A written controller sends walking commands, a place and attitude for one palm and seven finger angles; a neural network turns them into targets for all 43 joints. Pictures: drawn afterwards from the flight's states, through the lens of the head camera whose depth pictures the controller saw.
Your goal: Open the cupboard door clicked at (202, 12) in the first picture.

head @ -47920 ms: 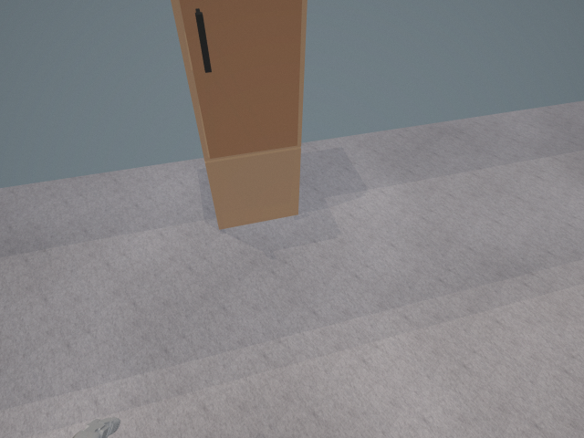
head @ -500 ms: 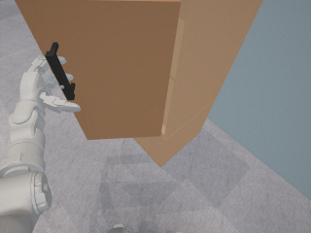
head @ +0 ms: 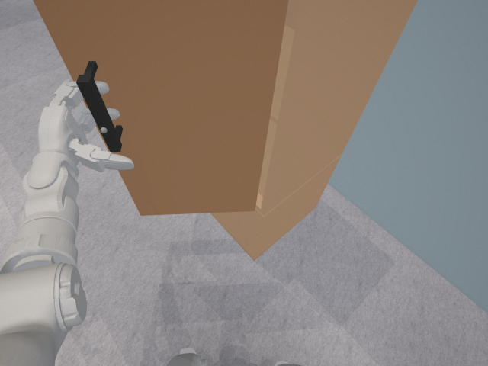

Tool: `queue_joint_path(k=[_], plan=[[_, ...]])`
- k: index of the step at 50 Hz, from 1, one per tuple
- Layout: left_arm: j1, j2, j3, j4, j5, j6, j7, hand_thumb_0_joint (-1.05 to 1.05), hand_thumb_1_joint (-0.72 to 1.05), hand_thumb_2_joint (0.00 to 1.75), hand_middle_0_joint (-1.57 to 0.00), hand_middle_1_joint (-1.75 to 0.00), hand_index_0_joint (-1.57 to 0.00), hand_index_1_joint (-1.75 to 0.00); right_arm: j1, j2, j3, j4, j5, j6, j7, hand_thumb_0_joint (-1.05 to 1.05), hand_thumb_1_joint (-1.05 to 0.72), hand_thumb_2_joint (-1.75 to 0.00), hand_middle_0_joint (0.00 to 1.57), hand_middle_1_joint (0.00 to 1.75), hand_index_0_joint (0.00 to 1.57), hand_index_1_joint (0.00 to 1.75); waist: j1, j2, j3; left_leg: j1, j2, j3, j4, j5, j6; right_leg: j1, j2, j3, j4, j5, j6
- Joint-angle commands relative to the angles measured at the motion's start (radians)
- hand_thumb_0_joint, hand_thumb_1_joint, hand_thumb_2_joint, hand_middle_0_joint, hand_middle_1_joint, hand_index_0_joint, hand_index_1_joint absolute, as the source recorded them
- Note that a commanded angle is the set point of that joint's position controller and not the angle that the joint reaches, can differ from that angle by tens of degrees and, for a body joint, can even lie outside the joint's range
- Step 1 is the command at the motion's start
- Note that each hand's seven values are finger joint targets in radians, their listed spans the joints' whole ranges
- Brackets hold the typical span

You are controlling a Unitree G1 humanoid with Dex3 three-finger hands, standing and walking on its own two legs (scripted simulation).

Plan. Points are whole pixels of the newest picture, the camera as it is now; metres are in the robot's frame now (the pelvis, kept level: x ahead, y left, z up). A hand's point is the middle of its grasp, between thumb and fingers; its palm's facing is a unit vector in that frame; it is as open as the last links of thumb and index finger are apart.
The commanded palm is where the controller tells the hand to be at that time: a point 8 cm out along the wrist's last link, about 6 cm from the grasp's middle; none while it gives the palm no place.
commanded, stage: slide the fingers in behind the handle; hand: left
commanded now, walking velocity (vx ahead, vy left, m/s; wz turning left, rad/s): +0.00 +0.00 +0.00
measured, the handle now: (104, 110) +0.52 +0.23 +0.11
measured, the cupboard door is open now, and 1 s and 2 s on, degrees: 53 52 100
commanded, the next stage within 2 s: close the thumb around the handle in 0.02 s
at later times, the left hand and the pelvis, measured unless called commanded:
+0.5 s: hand (107, 130) +0.47 +0.21 +0.11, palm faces +0.04 -1.00 +0.02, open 9.9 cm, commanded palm +0.44 +0.26 +0.11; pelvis +0.00 +0.01 +0.00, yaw +0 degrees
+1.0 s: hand (113, 130) +0.46 +0.20 +0.11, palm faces +0.04 -1.00 +0.00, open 5.4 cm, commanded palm +0.43 +0.25 +0.11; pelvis +0.00 +0.00 +0.00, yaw -1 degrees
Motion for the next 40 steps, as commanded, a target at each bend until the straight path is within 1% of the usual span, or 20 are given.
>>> queue_joint_path(k=[1,4,5,6,10,13,14,17,19,22,25,26,27,28,29,30,31,32,34,40], plan=[[-0.419,0.263,0.049,-0.177,-0.007,-0.040,-0.009,0.00,-0.50,0.30,-0.30,-1.20,-0.30,-1.20,0.079,-0.163,-0.062,-0.079,0.002,-0.020,-0.018,0.00,-0.90,-0.90,0.20,0.30,0.20,0.30,-0.003,0.051,-0.357,0.358,-0.043,-0.050,-0.077,0.212,0.035,0.002,0.018,0.038,-0.124,0.306,0.013],[-0.427,0.284,0.064,-0.191,-0.004,-0.039,-0.001,0.00,-0.50,0.30,-0.30,-1.20,-0.30,-1.20,0.082,-0.163,-0.060,-0.085,0.001,-0.018,-0.020,0.00,-0.90,-0.90,0.20,0.30,0.20,0.30,0.002,0.048,-0.353,0.343,-0.045,-0.048,-0.078,0.215,0.037,0.019,0.018,0.039,-0.124,0.310,0.011],[-0.448,0.270,0.048,-0.215,-0.001,-0.044,0.000,0.00,-0.50,0.30,-0.30,-1.20,-0.30,-1.20,0.074,-0.160,-0.057,-0.091,0.002,-0.020,-0.018,0.00,-0.90,-0.90,0.20,0.30,0.20,0.30,-0.001,0.083,-0.361,0.355,-0.045,-0.047,-0.080,0.217,0.035,0.006,0.018,0.041,-0.120,0.311,0.013],[-0.438,0.287,0.067,-0.207,-0.002,-0.047,0.006,0.00,-0.50,0.30,-0.30,-1.20,-0.30,-1.20,0.080,-0.161,-0.059,-0.086,0.000,-0.019,-0.018,0.00,-0.90,-0.90,0.20,0.30,0.20,0.30,0.000,0.062,-0.361,0.354,-0.042,-0.050,-0.078,0.216,0.035,0.007,0.020,0.037,-0.120,0.306,0.012],[-0.433,0.293,0.078,-0.230,-0.001,-0.072,0.005,0.00,-0.28,0.40,-0.32,-1.22,-0.32,-1.22,0.083,-0.161,-0.062,-0.086,-0.001,-0.020,-0.017,0.00,-0.90,-0.90,0.20,0.30,0.20,0.30,0.005,0.078,-0.397,0.377,-0.043,-0.049,-0.071,0.253,0.034,0.019,0.022,0.041,-0.111,0.336,0.011],[-0.424,0.269,0.050,-0.205,-0.002,-0.064,-0.007,0.00,-0.11,0.47,-0.33,-1.24,-0.33,-1.24,0.081,-0.161,-0.061,-0.084,0.001,-0.017,-0.017,0.00,-0.90,-0.90,0.20,0.30,0.20,0.30,-0.004,0.081,-0.358,0.365,-0.040,-0.051,-0.076,0.224,0.031,-0.004,0.023,0.036,-0.117,0.306,0.011],[-0.444,0.241,0.030,-0.221,-0.006,-0.066,-0.009,0.00,-0.05,0.49,-0.33,-1.25,-0.33,-1.25,0.084,-0.159,-0.062,-0.083,0.000,-0.018,-0.017,0.00,-0.90,-0.90,0.20,0.30,0.20,0.30,-0.013,0.086,-0.360,0.380,-0.040,-0.054,-0.072,0.240,0.033,-0.011,0.024,0.033,-0.116,0.313,0.008],[-0.438,0.238,0.027,-0.219,-0.006,-0.050,-0.013,0.00,0.12,0.56,-0.34,-1.27,-0.34,-1.27,0.086,-0.163,-0.065,-0.079,0.001,-0.017,-0.017,0.00,-0.90,-0.90,0.20,0.30,0.20,0.30,-0.009,0.110,-0.372,0.407,-0.036,-0.063,-0.078,0.239,0.028,-0.037,0.024,0.028,-0.117,0.294,0.007],[-0.437,0.213,0.017,-0.220,-0.016,-0.046,-0.010,0.00,0.23,0.61,-0.35,-1.28,-0.35,-1.28,0.090,-0.161,-0.065,-0.077,-0.001,-0.019,-0.016,0.00,-0.90,-0.90,0.20,0.30,0.20,0.30,-0.017,0.072,-0.361,0.407,-0.035,-0.065,-0.073,0.255,0.032,-0.037,0.027,0.022,-0.119,0.303,0.006],[-0.455,0.235,0.033,-0.212,-0.015,-0.037,-0.002,0.00,0.40,0.68,-0.36,-1.30,-0.36,-1.30,0.090,-0.165,-0.064,-0.076,0.000,-0.018,-0.018,0.00,-0.90,-0.90,0.20,0.30,0.20,0.30,-0.016,0.051,-0.356,0.385,-0.035,-0.064,-0.081,0.233,0.031,-0.030,0.024,0.026,-0.121,0.295,0.011],[-0.433,0.256,0.059,-0.224,-0.002,-0.052,0.019,0.00,0.56,0.76,-0.38,-1.31,-0.38,-1.31,0.090,-0.162,-0.064,-0.081,-0.002,-0.019,-0.014,0.00,-0.90,-0.90,0.20,0.30,0.20,0.30,0.002,0.063,-0.387,0.400,-0.037,-0.064,-0.075,0.268,0.030,-0.016,0.024,0.027,-0.108,0.317,0.008],[-0.446,0.236,0.039,-0.245,0.000,-0.056,0.025,0.00,0.62,0.78,-0.38,-1.32,-0.38,-1.32,0.084,-0.157,-0.064,-0.081,-0.004,-0.020,-0.013,0.00,-0.90,-0.90,0.20,0.30,0.20,0.30,-0.006,0.075,-0.392,0.407,-0.038,-0.057,-0.071,0.274,0.031,-0.015,0.024,0.030,-0.109,0.330,0.011],[-0.440,0.260,0.062,-0.251,0.005,-0.062,0.030,0.00,0.68,0.80,-0.38,-1.33,-0.38,-1.33,0.088,-0.158,-0.065,-0.080,-0.005,-0.020,-0.012,0.00,-0.90,-0.90,0.20,0.30,0.20,0.30,0.006,0.090,-0.399,0.413,-0.036,-0.061,-0.071,0.279,0.026,-0.015,0.023,0.027,-0.104,0.326,0.008],[-0.415,0.242,0.048,-0.246,0.008,-0.062,0.029,0.00,0.73,0.83,-0.39,-1.33,-0.39,-1.33,0.083,-0.156,-0.063,-0.086,-0.006,-0.019,-0.009,0.00,-0.90,-0.90,0.20,0.30,0.20,0.30,0.008,0.089,-0.395,0.407,-0.038,-0.060,-0.072,0.279,0.026,-0.010,0.024,0.026,-0.102,0.326,0.007],[-0.411,0.270,0.075,-0.249,0.008,-0.068,0.035,0.00,0.79,0.85,-0.39,-1.34,-0.39,-1.34,0.087,-0.159,-0.065,-0.084,-0.007,-0.018,-0.010,0.00,-0.90,-0.90,0.20,0.30,0.20,0.30,0.008,0.068,-0.398,0.403,-0.038,-0.059,-0.064,0.295,0.030,0.004,0.025,0.027,-0.099,0.344,0.006],[-0.400,0.257,0.063,-0.244,0.008,-0.064,0.031,0.00,0.84,0.88,-0.40,-1.34,-0.40,-1.34,0.081,-0.157,-0.063,-0.090,-0.004,-0.018,-0.010,0.00,-0.90,-0.90,0.20,0.30,0.20,0.30,0.009,0.078,-0.402,0.399,-0.040,-0.053,-0.068,0.290,0.029,0.004,0.024,0.032,-0.101,0.350,0.010],[-0.409,0.259,0.061,-0.234,0.006,-0.060,0.029,0.00,0.90,0.90,-0.40,-1.35,-0.40,-1.35,0.082,-0.157,-0.062,-0.086,-0.004,-0.015,-0.010,0.00,-0.90,-0.90,0.20,0.30,0.20,0.30,0.005,0.051,-0.385,0.382,-0.039,-0.054,-0.070,0.275,0.030,0.014,0.024,0.029,-0.104,0.346,0.011],[-0.391,0.277,0.079,-0.217,0.006,-0.053,0.025,0.00,0.90,0.90,-0.40,-1.35,-0.40,-1.35,0.081,-0.160,-0.063,-0.091,-0.002,-0.014,-0.011,0.00,-0.90,-0.90,0.20,0.30,0.20,0.30,0.010,0.049,-0.371,0.365,-0.040,-0.049,-0.073,0.263,0.031,0.017,0.024,0.034,-0.110,0.345,0.012],[-0.391,0.262,0.062,-0.215,0.001,-0.046,0.016,0.00,0.90,0.90,-0.40,-1.35,-0.40,-1.35,0.078,-0.158,-0.060,-0.096,-0.001,-0.011,-0.013,0.00,-0.90,-0.90,0.20,0.30,0.20,0.30,0.002,0.044,-0.350,0.350,-0.044,-0.042,-0.071,0.256,0.036,0.027,0.022,0.037,-0.115,0.354,0.012],[-0.400,0.324,0.110,-0.219,-0.008,-0.041,0.008,0.00,0.90,0.90,-0.40,-1.35,-0.40,-1.35,0.074,-0.161,-0.057,-0.103,0.002,-0.005,-0.020,0.00,-0.90,-0.90,0.20,0.30,0.20,0.30,0.012,0.049,-0.363,0.332,-0.044,-0.040,-0.081,0.244,0.035,0.048,0.018,0.044,-0.117,0.355,0.014]])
